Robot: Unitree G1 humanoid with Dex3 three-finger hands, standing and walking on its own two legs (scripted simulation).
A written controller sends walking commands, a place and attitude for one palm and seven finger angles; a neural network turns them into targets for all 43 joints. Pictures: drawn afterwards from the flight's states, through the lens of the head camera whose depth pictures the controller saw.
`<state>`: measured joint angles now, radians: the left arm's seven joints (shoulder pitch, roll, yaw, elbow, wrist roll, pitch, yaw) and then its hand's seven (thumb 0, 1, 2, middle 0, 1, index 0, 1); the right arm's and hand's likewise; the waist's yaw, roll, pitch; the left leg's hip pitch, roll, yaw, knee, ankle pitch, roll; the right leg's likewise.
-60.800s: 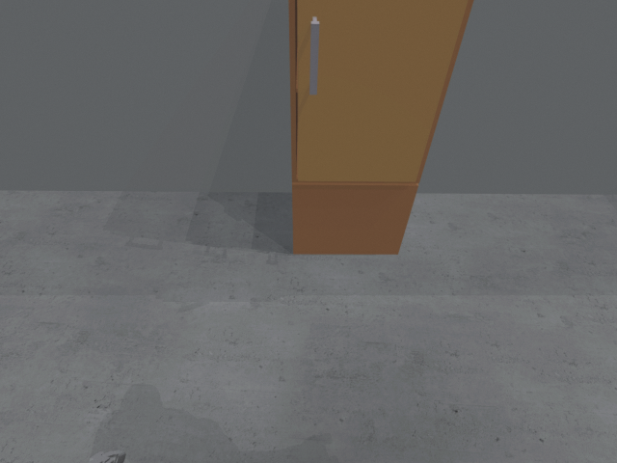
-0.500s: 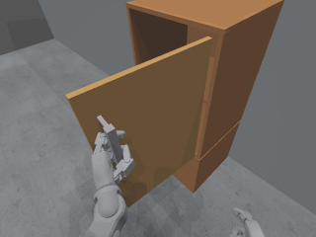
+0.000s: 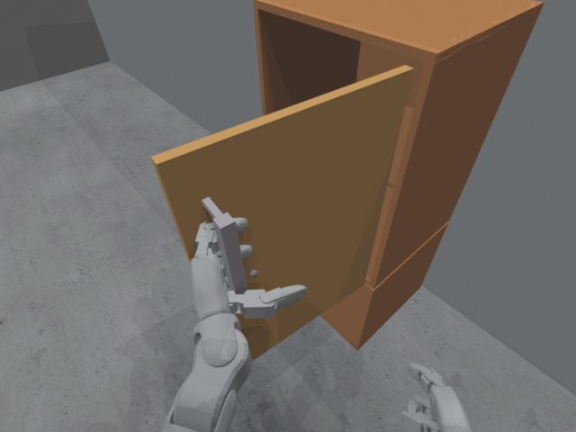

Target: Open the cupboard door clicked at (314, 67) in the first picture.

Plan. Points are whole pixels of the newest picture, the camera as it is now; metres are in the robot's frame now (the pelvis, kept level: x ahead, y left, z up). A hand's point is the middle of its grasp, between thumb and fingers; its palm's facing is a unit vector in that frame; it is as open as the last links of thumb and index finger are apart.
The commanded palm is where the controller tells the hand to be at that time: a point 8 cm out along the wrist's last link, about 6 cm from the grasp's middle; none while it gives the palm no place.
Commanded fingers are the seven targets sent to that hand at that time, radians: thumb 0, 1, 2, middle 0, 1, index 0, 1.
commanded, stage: open thumb and fingers to let go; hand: left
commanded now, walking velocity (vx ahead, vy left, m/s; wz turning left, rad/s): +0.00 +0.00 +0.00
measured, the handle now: (226, 255) +0.33 +0.12 +0.10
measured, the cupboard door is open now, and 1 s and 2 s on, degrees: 84 87 85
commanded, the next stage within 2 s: slide the hand sideways off the handle in 0.30 s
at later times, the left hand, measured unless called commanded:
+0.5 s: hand (251, 284) +0.28 +0.07 +0.10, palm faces +0.13 -0.99 -0.06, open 15.0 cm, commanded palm +0.25 +0.11 +0.10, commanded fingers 0.00 -0.50 0.30 -0.15 -0.30 -0.15 -0.30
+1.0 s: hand (245, 311) +0.24 +0.08 +0.10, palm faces -0.09 -1.00 -0.03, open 16.0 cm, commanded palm +0.21 +0.14 +0.10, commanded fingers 0.00 -0.50 0.30 -0.15 -0.30 -0.15 -0.30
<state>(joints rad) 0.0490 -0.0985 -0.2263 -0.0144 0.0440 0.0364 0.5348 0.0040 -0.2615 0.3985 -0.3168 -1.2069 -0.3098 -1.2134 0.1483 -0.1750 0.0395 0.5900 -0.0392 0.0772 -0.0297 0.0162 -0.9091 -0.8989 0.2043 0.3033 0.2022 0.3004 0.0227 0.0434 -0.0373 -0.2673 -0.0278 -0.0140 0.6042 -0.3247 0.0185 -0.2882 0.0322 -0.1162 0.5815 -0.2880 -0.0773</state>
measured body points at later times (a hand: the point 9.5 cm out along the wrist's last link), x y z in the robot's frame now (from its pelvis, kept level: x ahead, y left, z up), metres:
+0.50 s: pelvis -0.01 +0.02 -0.01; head -0.02 +0.01 +0.44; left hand +0.27 +0.13 +0.10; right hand +0.18 -0.18 -0.09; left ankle +0.00 +0.11 -0.73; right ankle +0.02 -0.07 -0.73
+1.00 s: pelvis +0.00 +0.01 +0.00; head -0.02 +0.00 +0.45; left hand +0.24 +0.13 +0.10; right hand +0.18 -0.20 -0.08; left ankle +0.00 +0.11 -0.73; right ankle +0.02 -0.07 -0.73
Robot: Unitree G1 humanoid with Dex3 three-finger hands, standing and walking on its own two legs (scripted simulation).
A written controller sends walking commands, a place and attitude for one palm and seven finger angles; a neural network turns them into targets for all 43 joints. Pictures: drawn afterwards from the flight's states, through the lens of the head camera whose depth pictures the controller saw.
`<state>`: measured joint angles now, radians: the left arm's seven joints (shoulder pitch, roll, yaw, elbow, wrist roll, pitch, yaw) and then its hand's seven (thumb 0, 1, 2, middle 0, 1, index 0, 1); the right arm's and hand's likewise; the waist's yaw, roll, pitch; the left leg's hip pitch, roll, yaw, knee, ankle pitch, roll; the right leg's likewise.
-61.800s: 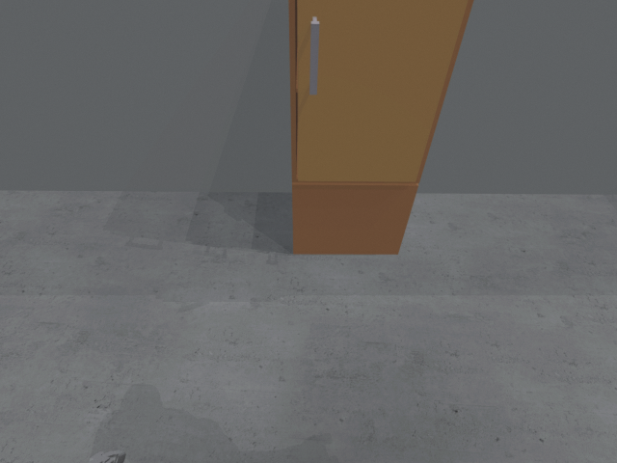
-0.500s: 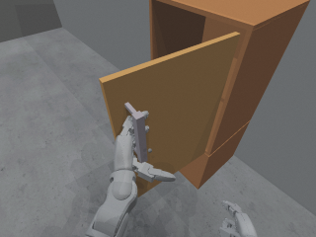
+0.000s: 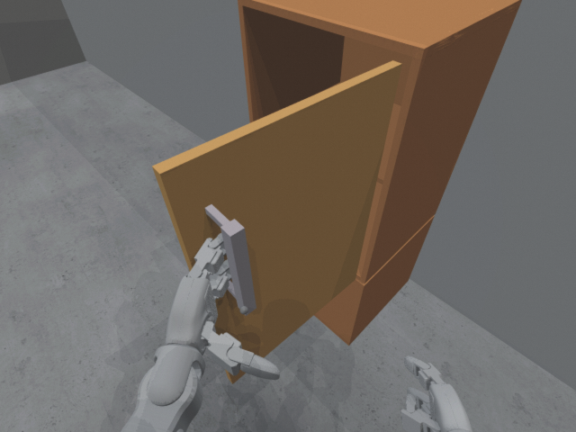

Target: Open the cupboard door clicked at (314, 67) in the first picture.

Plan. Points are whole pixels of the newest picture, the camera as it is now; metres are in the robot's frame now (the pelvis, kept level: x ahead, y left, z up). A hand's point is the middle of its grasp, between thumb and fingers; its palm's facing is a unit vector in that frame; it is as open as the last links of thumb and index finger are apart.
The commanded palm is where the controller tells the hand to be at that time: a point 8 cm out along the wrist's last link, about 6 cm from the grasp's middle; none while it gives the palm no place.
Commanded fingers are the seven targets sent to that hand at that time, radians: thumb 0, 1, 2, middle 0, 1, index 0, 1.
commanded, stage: slide the hand sideways off the handle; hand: left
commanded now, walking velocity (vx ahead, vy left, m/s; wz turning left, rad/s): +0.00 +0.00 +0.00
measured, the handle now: (231, 263) +0.31 +0.10 +0.10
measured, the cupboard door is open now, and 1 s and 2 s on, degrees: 87 85 85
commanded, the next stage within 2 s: draw the hand back to the body in 0.60 s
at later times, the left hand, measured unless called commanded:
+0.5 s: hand (186, 342) +0.20 +0.14 +0.10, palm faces +0.02 -1.00 -0.04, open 16.2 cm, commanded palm +0.16 +0.20 +0.10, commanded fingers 0.00 -0.50 0.30 -0.15 -0.30 -0.15 -0.30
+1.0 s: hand (146, 344) +0.19 +0.18 +0.11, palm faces +0.02 -1.00 -0.06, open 16.3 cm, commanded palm +0.15 +0.23 +0.12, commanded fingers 0.00 -0.50 0.30 -0.15 -0.30 -0.15 -0.30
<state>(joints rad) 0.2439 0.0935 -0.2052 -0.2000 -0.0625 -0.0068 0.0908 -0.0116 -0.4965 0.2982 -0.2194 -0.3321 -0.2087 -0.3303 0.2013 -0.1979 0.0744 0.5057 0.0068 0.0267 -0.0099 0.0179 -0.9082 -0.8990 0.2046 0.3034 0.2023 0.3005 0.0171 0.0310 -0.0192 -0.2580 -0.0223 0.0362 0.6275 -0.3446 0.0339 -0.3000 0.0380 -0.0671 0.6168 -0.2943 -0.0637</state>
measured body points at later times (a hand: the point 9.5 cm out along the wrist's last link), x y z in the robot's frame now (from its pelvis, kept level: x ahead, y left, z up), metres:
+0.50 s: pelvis +0.02 -0.01 -0.01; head +0.02 -0.03 +0.44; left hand +0.19 +0.19 +0.10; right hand +0.21 -0.22 -0.07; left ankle +0.00 +0.10 -0.73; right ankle +0.03 -0.08 -0.73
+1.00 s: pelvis +0.01 +0.02 -0.01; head -0.01 +0.00 +0.44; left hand +0.18 +0.23 +0.12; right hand +0.21 -0.19 -0.07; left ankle +0.00 +0.10 -0.73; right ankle +0.03 -0.08 -0.73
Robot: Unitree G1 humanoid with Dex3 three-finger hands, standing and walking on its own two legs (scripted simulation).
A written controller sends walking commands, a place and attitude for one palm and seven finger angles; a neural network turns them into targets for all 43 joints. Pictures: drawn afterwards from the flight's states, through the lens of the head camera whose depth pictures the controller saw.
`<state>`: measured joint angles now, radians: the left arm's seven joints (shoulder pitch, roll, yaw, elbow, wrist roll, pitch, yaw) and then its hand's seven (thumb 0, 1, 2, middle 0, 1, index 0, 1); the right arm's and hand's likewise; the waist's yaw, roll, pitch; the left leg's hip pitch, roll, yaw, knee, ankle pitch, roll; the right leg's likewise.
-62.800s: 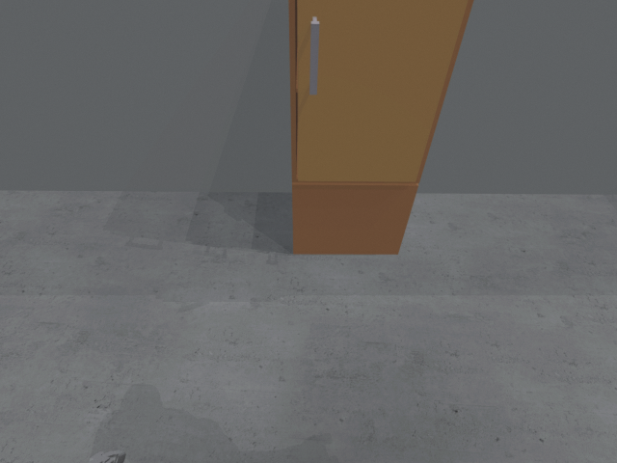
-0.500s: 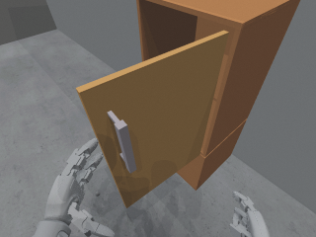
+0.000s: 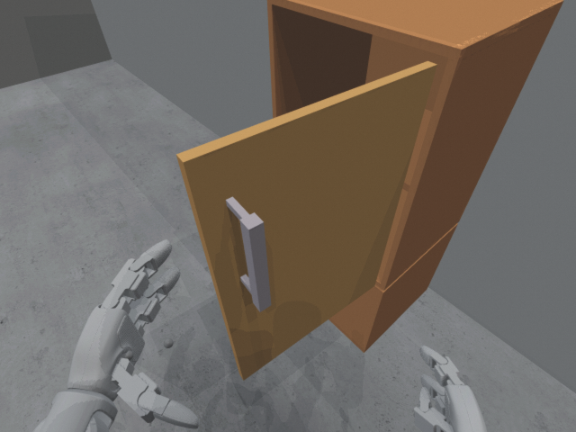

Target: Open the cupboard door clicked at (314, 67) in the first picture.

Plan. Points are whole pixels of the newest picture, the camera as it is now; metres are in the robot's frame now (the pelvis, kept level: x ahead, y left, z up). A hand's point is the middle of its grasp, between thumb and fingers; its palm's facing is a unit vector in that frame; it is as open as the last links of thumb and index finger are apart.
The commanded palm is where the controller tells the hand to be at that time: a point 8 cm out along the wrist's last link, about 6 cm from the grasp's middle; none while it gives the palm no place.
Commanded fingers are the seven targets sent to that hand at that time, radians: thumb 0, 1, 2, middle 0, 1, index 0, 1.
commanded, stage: draw the hand back to the body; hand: left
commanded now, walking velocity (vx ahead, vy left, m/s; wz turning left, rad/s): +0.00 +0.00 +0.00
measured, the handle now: (249, 258) +0.31 +0.09 +0.11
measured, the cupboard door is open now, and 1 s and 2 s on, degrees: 85 85 85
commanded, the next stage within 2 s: step back with the hand held close in 1.28 s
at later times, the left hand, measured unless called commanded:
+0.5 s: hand (106, 319) +0.20 +0.22 +0.14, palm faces +0.30 -0.90 -0.33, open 13.9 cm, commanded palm +0.15 +0.26 +0.17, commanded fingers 0.00 0.23 0.62 -0.18 -0.30 -0.18 -0.30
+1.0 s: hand (65, 281) +0.22 +0.26 +0.18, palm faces +0.45 -0.80 -0.39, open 8.1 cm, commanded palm +0.17 +0.29 +0.19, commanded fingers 0.00 0.90 0.90 -0.20 -0.30 -0.20 -0.30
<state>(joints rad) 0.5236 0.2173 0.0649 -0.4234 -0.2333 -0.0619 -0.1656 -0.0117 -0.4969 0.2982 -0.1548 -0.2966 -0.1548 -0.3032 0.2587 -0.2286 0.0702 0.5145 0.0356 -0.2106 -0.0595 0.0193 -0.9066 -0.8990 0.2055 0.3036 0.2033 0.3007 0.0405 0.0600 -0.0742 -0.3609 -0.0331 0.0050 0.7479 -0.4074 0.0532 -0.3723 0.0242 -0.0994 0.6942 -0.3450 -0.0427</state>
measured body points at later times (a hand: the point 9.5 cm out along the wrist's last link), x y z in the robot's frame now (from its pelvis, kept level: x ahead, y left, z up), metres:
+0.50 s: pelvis +0.01 +0.01 +0.02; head -0.01 +0.00 +0.47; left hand +0.17 +0.26 +0.16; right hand +0.20 -0.20 -0.05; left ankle -0.01 +0.08 -0.72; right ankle +0.01 -0.09 -0.72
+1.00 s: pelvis +0.02 +0.00 +0.03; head +0.00 -0.02 +0.48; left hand +0.19 +0.30 +0.20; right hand +0.22 -0.22 -0.05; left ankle -0.01 +0.08 -0.72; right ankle +0.01 -0.09 -0.72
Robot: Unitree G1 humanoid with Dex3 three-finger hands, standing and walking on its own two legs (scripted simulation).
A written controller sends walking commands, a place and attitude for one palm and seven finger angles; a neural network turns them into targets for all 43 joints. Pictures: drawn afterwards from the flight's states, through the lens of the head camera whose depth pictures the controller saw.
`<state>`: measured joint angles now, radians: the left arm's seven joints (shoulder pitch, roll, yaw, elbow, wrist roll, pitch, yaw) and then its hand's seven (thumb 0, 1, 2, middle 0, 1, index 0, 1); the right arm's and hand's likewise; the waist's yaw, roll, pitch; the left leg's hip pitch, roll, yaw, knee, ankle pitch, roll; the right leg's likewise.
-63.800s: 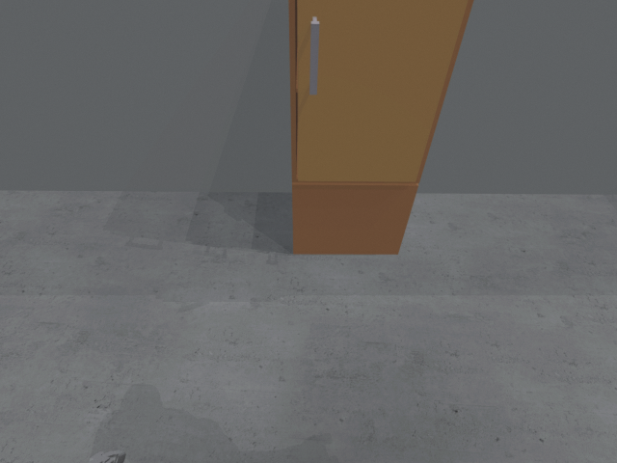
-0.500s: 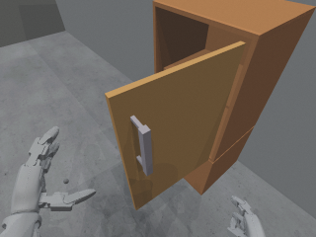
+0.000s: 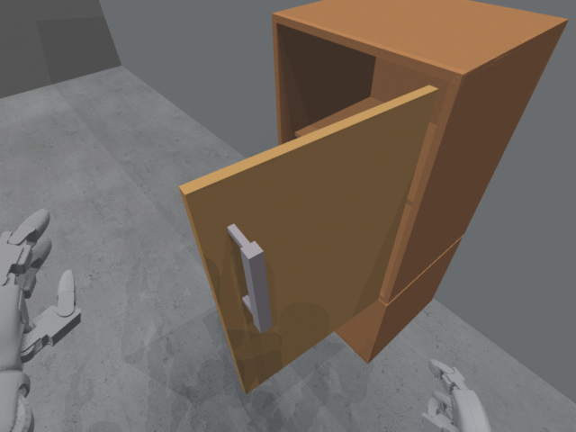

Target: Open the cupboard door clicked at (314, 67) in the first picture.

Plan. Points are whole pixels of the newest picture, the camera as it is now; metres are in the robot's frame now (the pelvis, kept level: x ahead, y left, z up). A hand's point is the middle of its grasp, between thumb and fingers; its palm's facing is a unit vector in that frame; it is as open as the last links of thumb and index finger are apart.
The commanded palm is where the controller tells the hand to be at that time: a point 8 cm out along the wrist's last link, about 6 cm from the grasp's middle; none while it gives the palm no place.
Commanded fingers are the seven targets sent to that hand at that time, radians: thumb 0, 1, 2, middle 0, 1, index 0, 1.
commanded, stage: draw the hand back to the body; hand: left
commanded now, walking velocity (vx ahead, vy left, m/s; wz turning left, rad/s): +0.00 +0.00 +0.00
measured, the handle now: (250, 282) +0.29 +0.10 +0.08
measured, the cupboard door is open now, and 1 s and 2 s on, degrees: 85 85 85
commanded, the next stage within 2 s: step back with the hand held close in 0.28 s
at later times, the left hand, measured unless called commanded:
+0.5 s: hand (66, 318) +0.17 +0.26 +0.16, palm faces +0.45 -0.79 -0.41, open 7.4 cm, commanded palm +0.12 +0.29 +0.17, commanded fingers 0.00 0.90 0.90 -0.20 -0.30 -0.20 -0.30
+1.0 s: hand (20, 370) +0.12 +0.28 +0.15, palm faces +0.40 -0.77 -0.50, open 7.4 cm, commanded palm +0.07 +0.32 +0.17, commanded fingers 0.00 0.90 0.90 -0.20 -0.30 -0.20 -0.30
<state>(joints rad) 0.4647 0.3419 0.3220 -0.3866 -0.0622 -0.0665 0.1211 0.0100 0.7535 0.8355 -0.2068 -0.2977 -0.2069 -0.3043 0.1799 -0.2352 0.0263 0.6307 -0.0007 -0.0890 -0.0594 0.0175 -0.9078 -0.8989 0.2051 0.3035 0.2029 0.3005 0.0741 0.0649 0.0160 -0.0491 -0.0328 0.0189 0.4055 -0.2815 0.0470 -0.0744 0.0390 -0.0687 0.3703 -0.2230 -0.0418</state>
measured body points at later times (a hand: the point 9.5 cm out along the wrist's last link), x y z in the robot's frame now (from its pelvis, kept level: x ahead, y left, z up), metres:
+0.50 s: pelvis -0.02 -0.01 +0.00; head -0.03 -0.03 +0.45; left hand +0.14 +0.30 +0.18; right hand +0.17 -0.23 -0.08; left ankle -0.03 +0.08 -0.74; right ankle -0.01 -0.09 -0.74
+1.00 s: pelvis -0.08 +0.02 -0.02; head -0.07 +0.02 +0.43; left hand +0.09 +0.32 +0.17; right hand +0.09 -0.23 -0.09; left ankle -0.03 +0.08 -0.74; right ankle -0.01 -0.09 -0.74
